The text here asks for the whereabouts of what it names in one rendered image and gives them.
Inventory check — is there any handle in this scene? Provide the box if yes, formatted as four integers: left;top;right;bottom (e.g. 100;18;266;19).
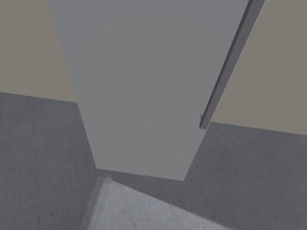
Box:
200;0;265;130

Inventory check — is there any fridge door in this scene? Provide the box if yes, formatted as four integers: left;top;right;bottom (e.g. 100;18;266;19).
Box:
47;0;262;181

